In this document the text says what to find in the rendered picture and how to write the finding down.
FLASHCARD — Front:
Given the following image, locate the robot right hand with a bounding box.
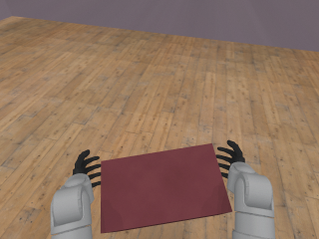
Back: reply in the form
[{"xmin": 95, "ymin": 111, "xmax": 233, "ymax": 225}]
[{"xmin": 216, "ymin": 140, "xmax": 245, "ymax": 178}]

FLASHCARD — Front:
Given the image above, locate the robot left hand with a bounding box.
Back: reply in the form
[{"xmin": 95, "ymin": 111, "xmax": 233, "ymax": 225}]
[{"xmin": 72, "ymin": 149, "xmax": 102, "ymax": 188}]

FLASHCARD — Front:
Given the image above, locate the robot left forearm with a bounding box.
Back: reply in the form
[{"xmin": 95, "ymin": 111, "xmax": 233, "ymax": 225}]
[{"xmin": 50, "ymin": 173, "xmax": 95, "ymax": 239}]

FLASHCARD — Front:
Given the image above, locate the carton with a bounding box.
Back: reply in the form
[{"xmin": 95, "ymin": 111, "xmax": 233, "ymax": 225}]
[{"xmin": 101, "ymin": 143, "xmax": 232, "ymax": 234}]

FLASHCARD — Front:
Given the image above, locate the robot right forearm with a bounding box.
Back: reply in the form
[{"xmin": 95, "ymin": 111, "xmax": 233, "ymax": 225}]
[{"xmin": 226, "ymin": 161, "xmax": 276, "ymax": 239}]

